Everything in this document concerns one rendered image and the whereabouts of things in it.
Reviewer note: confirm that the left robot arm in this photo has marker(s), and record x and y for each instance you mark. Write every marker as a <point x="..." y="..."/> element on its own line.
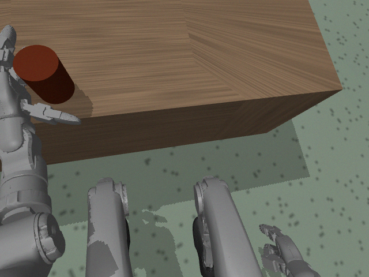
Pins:
<point x="30" y="238"/>

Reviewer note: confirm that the right robot arm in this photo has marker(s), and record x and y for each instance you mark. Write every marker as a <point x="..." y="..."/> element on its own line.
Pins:
<point x="300" y="268"/>

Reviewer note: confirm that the right robot foot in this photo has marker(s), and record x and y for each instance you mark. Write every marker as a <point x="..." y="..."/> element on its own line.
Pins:
<point x="205" y="271"/>

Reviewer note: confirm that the right robot hand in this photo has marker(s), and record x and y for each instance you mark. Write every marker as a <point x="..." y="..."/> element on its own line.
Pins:
<point x="276" y="257"/>

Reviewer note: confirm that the can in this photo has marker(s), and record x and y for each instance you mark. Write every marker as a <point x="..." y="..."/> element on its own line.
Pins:
<point x="40" y="68"/>

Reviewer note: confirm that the left robot hand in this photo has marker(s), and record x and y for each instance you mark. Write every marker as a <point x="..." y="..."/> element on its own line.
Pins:
<point x="15" y="100"/>

